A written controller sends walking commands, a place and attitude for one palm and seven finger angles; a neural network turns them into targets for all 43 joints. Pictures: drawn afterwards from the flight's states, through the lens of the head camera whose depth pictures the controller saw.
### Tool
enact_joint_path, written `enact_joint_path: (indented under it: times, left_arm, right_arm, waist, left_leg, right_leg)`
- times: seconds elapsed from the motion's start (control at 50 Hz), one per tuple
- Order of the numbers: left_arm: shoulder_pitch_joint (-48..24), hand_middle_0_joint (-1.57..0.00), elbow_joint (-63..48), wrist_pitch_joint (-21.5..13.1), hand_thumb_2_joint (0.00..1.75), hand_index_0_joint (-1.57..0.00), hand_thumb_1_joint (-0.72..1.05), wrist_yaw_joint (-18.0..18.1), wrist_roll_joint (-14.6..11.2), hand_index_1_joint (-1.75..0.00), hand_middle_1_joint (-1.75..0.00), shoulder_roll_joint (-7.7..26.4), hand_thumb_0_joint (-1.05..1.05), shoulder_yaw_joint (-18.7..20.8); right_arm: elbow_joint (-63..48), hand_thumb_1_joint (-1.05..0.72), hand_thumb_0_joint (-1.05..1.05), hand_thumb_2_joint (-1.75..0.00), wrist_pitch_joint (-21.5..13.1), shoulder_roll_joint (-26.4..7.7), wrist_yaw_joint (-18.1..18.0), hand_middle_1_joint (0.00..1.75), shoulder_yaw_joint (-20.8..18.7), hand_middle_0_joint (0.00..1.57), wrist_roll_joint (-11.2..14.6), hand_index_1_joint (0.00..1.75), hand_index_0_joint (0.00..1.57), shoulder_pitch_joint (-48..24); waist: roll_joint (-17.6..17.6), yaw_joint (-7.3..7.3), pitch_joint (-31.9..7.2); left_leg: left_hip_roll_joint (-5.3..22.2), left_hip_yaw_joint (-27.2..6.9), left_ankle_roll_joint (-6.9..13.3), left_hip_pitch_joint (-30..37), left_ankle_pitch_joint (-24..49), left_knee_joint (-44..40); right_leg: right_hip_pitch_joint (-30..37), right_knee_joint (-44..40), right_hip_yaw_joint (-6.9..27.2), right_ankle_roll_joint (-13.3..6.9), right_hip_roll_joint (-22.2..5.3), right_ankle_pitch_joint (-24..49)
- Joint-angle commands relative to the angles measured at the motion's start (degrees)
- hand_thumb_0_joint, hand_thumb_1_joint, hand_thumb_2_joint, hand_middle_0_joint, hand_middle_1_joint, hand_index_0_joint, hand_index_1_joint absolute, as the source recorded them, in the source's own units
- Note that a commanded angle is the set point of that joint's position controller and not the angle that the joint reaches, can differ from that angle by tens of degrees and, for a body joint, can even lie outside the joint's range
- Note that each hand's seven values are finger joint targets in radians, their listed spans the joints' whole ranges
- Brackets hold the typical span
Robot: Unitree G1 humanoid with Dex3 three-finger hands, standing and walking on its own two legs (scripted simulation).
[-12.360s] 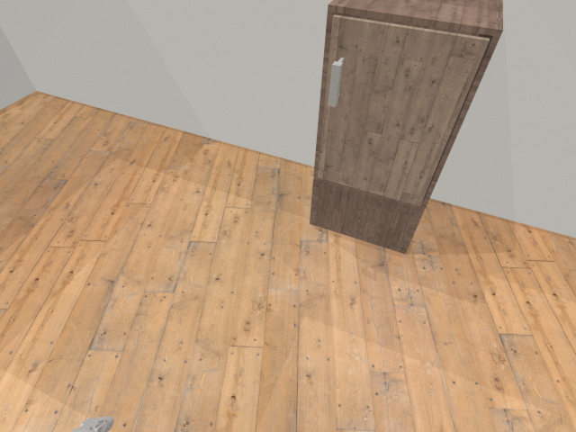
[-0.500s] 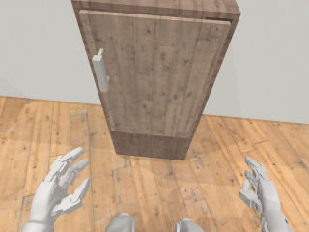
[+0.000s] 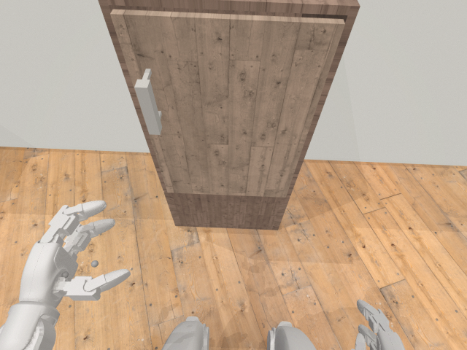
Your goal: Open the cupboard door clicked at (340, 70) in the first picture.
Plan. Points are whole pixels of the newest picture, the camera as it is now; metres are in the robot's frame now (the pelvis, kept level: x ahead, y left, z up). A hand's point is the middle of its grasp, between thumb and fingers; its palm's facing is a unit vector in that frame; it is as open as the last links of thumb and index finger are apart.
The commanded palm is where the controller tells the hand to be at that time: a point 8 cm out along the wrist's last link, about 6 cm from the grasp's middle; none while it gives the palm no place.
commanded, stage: raise the hand with hooked fingers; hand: left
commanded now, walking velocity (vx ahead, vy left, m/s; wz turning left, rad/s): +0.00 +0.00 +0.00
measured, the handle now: (151, 102) +0.59 +0.21 +0.05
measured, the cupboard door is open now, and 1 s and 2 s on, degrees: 0 0 0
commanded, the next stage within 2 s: move the hooked fingers beside the handle in 1.18 s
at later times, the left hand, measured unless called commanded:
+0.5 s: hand (64, 233) +0.28 +0.27 +0.06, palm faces +0.03 -1.00 -0.05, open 13.9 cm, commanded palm +0.26 +0.32 +0.07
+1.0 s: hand (69, 214) +0.31 +0.27 +0.07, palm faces +0.02 -1.00 -0.04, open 14.0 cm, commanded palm +0.28 +0.32 +0.07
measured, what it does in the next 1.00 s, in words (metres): stands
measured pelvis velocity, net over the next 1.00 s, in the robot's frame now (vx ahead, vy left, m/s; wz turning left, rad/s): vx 0.02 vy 0.00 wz -0.01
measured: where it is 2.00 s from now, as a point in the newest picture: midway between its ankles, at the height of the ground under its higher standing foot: outside the picture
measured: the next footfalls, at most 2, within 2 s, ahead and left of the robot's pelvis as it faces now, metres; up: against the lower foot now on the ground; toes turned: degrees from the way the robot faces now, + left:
none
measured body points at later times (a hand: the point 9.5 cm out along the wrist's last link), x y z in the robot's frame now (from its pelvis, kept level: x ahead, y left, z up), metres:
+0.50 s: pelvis +0.01 +0.01 +0.01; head +0.08 +0.03 +0.46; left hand +0.27 +0.33 +0.07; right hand +0.19 -0.22 -0.06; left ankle +0.03 +0.10 -0.65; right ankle +0.04 -0.11 -0.65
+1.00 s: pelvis +0.02 +0.00 +0.02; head +0.09 +0.02 +0.46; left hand +0.30 +0.33 +0.07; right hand +0.16 -0.26 -0.06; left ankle +0.03 +0.10 -0.65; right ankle +0.04 -0.11 -0.65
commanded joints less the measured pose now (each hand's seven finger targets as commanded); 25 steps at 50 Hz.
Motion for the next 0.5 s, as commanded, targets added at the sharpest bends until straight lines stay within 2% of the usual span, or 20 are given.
enact_joint_path:
  times: [0.0, 0.02, 0.04, 0.08, 0.14, 0.18, 0.28, 0.3, 0.32, 0.44, 0.48]
  left_arm:
    - [-5.67, -0.28, -9.95, -4.69, 0.43, -0.28, -0.2, -1.02, -1.2, -1.0, -1.0, 10.39, 0.0, 5.33]
    - [-6.1, -0.28, -9.71, -4.62, 0.42, -0.28, -0.22, -1.35, -1.61, -1.02, -1.02, 11.35, 0.0, 6.16]
    - [-6.31, -0.28, -10.29, -4.72, 0.41, -0.28, -0.24, -1.7, -1.51, -1.03, -1.03, 11.63, 0.0, 6.35]
    - [-7.25, -0.29, -11.41, -4.75, 0.39, -0.29, -0.29, -1.77, -1.52, -1.07, -1.07, 11.41, 0.0, 5.73]
    - [-8.95, -0.29, -9.07, -3.87, 0.36, -0.29, -0.36, -1.91, -1.54, -1.11, -1.11, 12.38, 0.0, 6.65]
    - [-9.62, -0.29, -9.39, -3.49, 0.34, -0.29, -0.41, -2.05, -1.23, -1.14, -1.14, 12.77, 0.0, 6.64]
    - [-12.79, -0.3, -6.57, -1.82, 0.3, -0.3, -0.5, -3.37, -1.51, -1.2, -1.2, 14.23, 0.0, 7.75]
    - [-13.35, -0.3, -4.98, -1.37, 0.3, -0.3, -0.5, -3.64, -1.6, -1.2, -1.2, 14.14, 0.0, 7.75]
    - [-15.47, -0.3, -4.54, -1.26, 0.3, -0.3, -0.5, -4.25, -2.07, -1.2, -1.2, 14.85, 0.0, 8.22]
    - [-20.02, -0.3, -2.34, -0.72, 0.3, -0.3, -0.5, -6.74, -2.59, -1.2, -1.2, 17.8, 0.0, 10.69]
    - [-20.45, -0.3, -0.51, -0.5, 0.3, -0.3, -0.5, -7.34, -2.79, -1.2, -1.2, 18.28, 0.0, 11.18]
  right_arm:
    - [-9.84, -0.9, 0.0, -0.9, -4.13, -8.78, -0.88, 0.3, -3.64, 0.2, 0.45, 0.3, 0.2, -4.68]
    - [-9.78, -0.9, 0.0, -0.9, -4.11, -9.0, -0.94, 0.3, -3.65, 0.2, 0.39, 0.3, 0.2, -4.45]
    - [-9.76, -0.9, 0.0, -0.9, -4.03, -9.17, -0.91, 0.3, -3.66, 0.2, 0.43, 0.3, 0.2, -4.09]
    - [-9.72, -0.9, 0.0, -0.9, -4.15, -9.16, -0.78, 0.3, -3.55, 0.2, 0.47, 0.3, 0.2, -3.92]
    - [-9.55, -0.9, 0.0, -0.9, -3.67, -9.57, -0.74, 0.3, -3.45, 0.2, 0.41, 0.3, 0.2, -3.56]
    - [-9.66, -0.9, 0.0, -0.9, -3.62, -9.75, -0.61, 0.3, -3.34, 0.2, 0.4, 0.3, 0.2, -3.24]
    - [-9.94, -0.9, 0.0, -0.9, -2.92, -9.98, -0.53, 0.3, -2.96, 0.2, 0.43, 0.3, 0.2, -2.86]
    - [-9.98, -0.9, 0.0, -0.9, -2.75, -10.04, -0.58, 0.3, -2.81, 0.2, 0.55, 0.3, 0.2, -2.91]
    - [-9.93, -0.9, 0.0, -0.9, -2.68, -10.2, -0.7, 0.3, -2.6, 0.2, 0.41, 0.3, 0.2, -2.89]
    - [-9.51, -0.9, 0.0, -0.9, -2.42, -10.21, -0.9, 0.3, -2.44, 0.2, 0.38, 0.3, 0.2, -2.48]
    - [-9.28, -0.9, 0.0, -0.9, -2.27, -10.33, -0.96, 0.3, -2.35, 0.2, 0.45, 0.3, 0.2, -2.41]
  waist:
    - [0.62, 0.77, -10.78]
    - [0.55, 0.88, -11.18]
    - [1.63, 1.02, -12.4]
    - [4.1, 0.87, -12.38]
    - [3.1, 0.54, -10.99]
    - [5.69, 0.78, -12.01]
    - [4.62, 0.28, -11.65]
    - [3.56, 0.17, -10.23]
    - [4.08, 0.24, -10.15]
    - [3.99, 0.36, -14.04]
    - [3.6, 0.37, -13.54]
  left_leg:
    - [-2.04, -3.05, 0.25, 6.78, 5.88, -12.21]
    - [-1.99, -3.29, 0.24, 7.04, 7.17, -12.0]
    - [-1.88, -3.28, 0.15, 8.41, 8.36, -12.43]
    - [-1.75, -3.58, -0.1, 10.76, 9.92, -13.29]
    - [-1.68, -3.78, -0.24, 10.97, 10.64, -13.69]
    - [-1.51, -4.14, -0.59, 13.15, 12.86, -14.22]
    - [-1.5, -4.18, -0.74, 13.96, 13.24, -14.78]
    - [-1.44, -4.45, -0.85, 13.47, 12.41, -15.24]
    - [-1.55, -4.65, -0.86, 13.29, 12.79, -15.02]
    - [-1.55, -4.05, -0.77, 15.8, 17.36, -14.47]
    - [-1.51, -4.02, -0.77, 15.54, 17.58, -14.72]
  right_leg:
    - [8.72, -11.32, 3.53, -0.27, 2.1, -1.07]
    - [9.13, -10.75, 3.33, -0.49, 2.41, 0.41]
    - [9.45, -10.52, 3.01, -0.52, 2.45, 1.98]
    - [9.09, -10.23, 2.13, -0.68, 2.58, 4.16]
    - [9.23, -10.48, 1.75, -0.7, 2.88, 5.2]
    - [9.12, -10.11, 1.27, -0.83, 2.92, 7.05]
    - [9.72, -11.03, 1.04, -0.72, 3.17, 7.95]
    - [9.49, -11.31, 0.85, -0.72, 3.26, 7.33]
    - [9.7, -11.04, 0.94, -1.02, 3.52, 7.7]
    - [12.13, -11.43, 1.49, -0.85, 3.47, 11.98]
    - [12.28, -11.7, 1.45, -0.83, 3.41, 12.12]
